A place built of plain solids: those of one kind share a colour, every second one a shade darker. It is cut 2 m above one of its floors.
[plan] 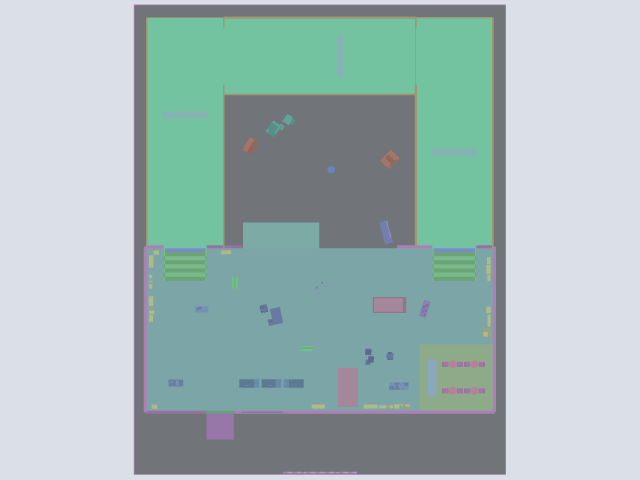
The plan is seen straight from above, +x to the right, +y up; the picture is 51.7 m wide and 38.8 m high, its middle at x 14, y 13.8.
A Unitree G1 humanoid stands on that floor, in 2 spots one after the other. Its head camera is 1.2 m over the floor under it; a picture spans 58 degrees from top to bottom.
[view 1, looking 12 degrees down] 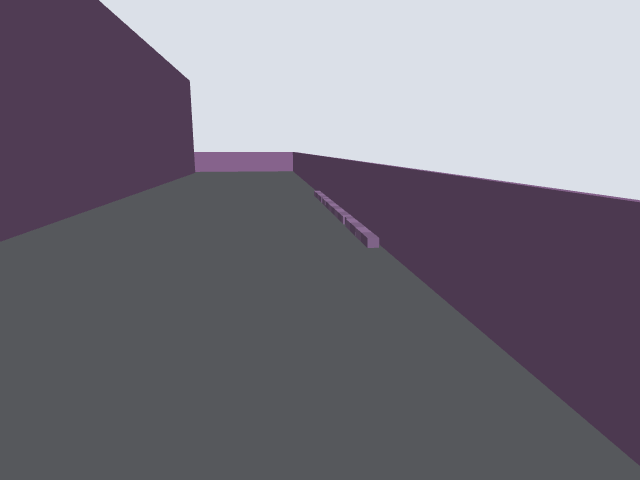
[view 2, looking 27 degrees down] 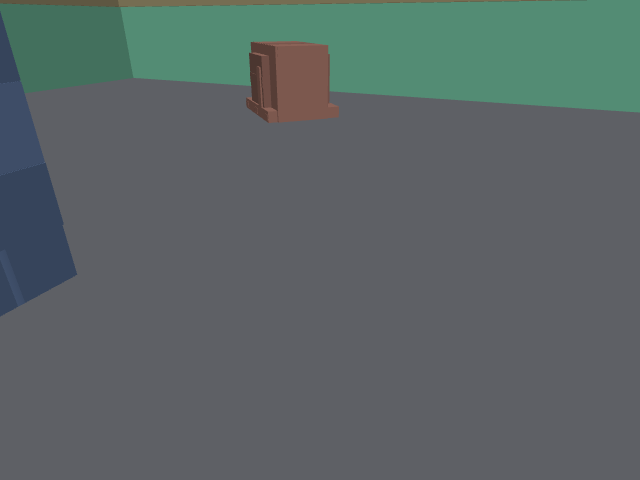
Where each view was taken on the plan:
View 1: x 5.92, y -3.73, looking -7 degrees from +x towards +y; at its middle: ground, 5.77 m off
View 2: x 13.98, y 17.21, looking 25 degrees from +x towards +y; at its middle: ground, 2.64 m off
